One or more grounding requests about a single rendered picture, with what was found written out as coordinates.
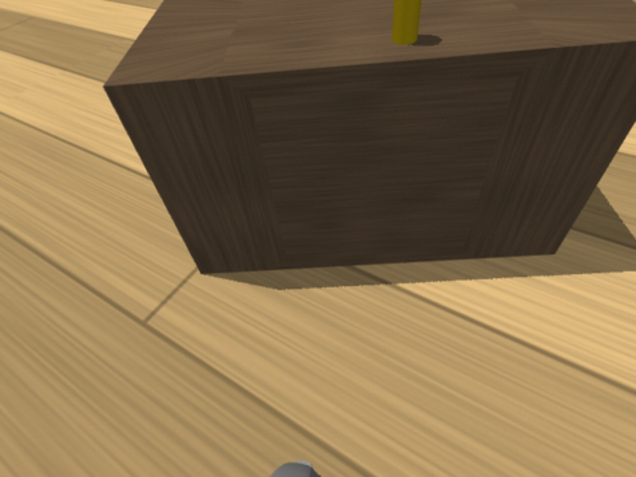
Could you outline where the can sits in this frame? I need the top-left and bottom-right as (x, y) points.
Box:
(392, 0), (421, 45)

